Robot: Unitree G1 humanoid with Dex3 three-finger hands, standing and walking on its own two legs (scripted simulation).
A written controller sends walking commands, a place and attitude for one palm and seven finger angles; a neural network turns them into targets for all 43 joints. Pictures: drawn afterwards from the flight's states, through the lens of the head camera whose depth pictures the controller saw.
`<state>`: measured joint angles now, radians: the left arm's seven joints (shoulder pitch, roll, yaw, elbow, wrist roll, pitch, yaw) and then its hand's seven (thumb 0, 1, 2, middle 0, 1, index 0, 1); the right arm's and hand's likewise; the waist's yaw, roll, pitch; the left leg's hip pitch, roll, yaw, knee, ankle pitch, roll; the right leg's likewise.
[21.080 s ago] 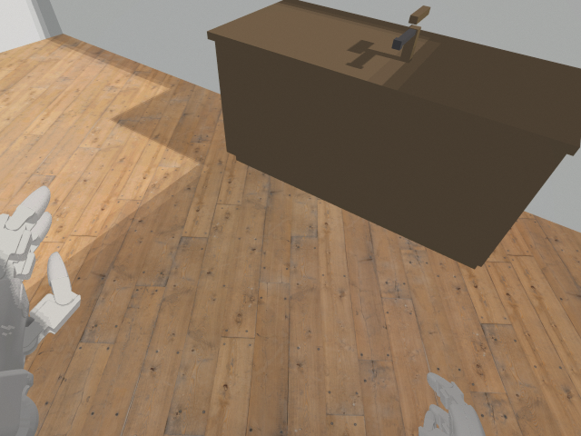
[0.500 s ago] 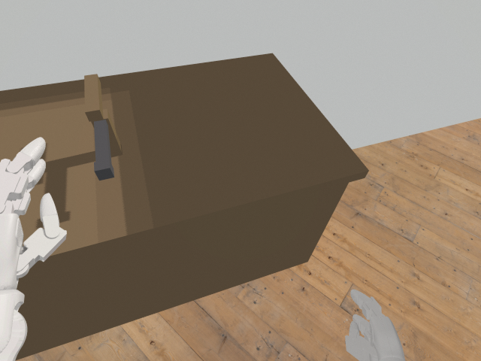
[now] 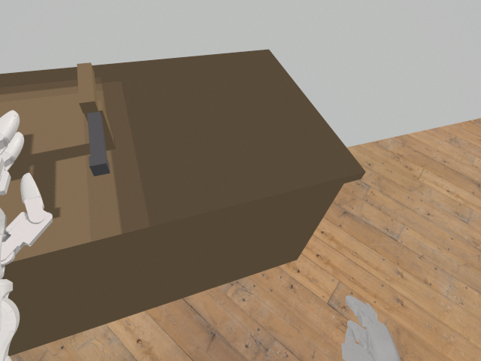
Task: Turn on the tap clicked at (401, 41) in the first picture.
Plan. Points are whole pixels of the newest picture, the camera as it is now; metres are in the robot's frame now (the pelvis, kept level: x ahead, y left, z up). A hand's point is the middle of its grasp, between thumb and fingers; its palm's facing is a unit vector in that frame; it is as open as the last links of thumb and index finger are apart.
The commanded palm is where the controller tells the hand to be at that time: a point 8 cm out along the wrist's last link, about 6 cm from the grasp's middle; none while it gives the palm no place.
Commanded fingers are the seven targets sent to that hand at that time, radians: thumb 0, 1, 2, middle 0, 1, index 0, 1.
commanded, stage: come to a stop and stand still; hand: left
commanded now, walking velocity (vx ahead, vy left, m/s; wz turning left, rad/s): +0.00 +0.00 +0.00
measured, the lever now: (99, 165) +0.40 +0.31 +0.04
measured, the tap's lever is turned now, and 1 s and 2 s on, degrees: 0 0 0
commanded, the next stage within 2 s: look again from close up in 0.32 s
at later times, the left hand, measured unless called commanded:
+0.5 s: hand (60, 237) +0.21 +0.24 +0.16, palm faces +0.40 -0.85 -0.34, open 7.4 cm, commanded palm +0.15 +0.27 +0.17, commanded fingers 0.00 0.90 0.90 -0.20 -0.30 -0.20 -0.30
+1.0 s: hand (41, 206) +0.22 +0.26 +0.19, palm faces +0.44 -0.87 -0.24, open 7.4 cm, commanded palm +0.15 +0.27 +0.17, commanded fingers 0.00 0.90 0.90 -0.20 -0.30 -0.20 -0.30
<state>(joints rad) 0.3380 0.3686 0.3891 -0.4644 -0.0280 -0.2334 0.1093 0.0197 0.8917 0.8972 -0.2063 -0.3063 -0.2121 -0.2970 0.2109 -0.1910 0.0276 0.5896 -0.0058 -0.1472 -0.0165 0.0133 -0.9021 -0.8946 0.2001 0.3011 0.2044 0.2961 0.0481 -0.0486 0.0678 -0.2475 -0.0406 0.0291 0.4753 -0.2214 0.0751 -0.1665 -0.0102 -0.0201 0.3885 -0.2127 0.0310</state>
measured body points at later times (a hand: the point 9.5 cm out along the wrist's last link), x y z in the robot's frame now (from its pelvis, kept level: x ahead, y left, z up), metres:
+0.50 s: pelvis -0.01 -0.01 +0.00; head +0.01 +0.01 +0.45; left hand +0.18 +0.29 +0.18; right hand +0.18 -0.22 -0.07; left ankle +0.02 +0.06 -0.74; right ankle +0.00 -0.14 -0.74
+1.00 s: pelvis -0.01 -0.03 +0.00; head -0.03 -0.03 +0.45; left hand +0.19 +0.30 +0.21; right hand +0.17 -0.24 -0.08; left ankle +0.02 +0.06 -0.74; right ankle +0.00 -0.14 -0.74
